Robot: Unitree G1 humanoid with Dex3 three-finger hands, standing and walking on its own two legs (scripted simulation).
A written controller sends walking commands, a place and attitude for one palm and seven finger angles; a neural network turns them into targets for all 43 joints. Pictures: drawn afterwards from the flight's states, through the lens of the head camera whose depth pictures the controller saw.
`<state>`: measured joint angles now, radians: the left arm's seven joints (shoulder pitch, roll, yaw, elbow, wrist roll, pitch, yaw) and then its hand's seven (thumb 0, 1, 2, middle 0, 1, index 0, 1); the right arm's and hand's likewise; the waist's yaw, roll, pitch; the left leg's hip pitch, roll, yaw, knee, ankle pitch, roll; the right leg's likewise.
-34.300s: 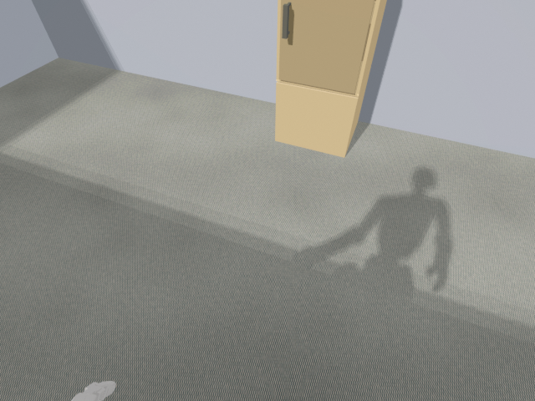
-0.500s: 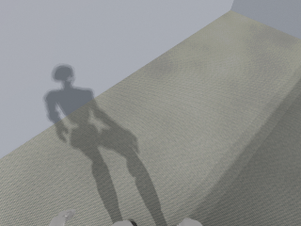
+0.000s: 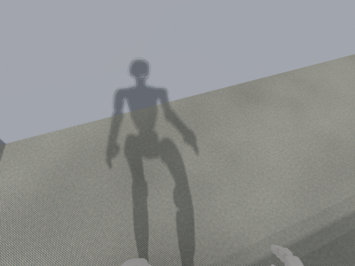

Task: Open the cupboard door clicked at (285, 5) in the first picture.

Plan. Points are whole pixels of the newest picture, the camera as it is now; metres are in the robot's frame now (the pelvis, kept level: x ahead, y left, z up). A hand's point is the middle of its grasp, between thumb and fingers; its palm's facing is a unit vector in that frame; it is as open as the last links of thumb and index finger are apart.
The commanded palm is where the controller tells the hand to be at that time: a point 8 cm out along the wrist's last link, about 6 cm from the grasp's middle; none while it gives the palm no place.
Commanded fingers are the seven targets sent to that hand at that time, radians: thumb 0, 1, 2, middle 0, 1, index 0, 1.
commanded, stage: turn to face it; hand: left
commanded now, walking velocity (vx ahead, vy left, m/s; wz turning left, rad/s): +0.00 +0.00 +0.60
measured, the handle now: out of the picture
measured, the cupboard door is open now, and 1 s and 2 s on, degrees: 48 48 48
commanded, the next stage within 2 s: take the last steps up to it in 2.00 s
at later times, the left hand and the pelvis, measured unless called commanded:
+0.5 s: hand out of the picture +0.05 +0.14 -0.13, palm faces +0.25 -0.92 -0.30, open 7.4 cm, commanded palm none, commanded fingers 0.00 0.90 0.90 -0.20 -0.30 -0.20 -0.30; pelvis +0.01 -0.07 +0.02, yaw +17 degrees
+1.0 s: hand out of the picture -0.03 +0.16 -0.15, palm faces +0.58 -0.77 -0.26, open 7.4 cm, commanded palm none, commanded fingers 0.00 0.90 0.90 -0.20 -0.30 -0.20 -0.30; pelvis +0.03 -0.07 +0.02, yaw +35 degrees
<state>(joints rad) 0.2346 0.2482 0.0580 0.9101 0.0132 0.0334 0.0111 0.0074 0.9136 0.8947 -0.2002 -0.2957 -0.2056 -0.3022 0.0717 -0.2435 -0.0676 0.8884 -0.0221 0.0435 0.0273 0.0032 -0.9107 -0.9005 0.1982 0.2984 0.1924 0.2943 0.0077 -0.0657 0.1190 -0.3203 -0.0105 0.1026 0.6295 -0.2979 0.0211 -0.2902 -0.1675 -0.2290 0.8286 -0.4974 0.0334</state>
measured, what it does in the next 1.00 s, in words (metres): steps on the spot, turning left: right foot, then left foot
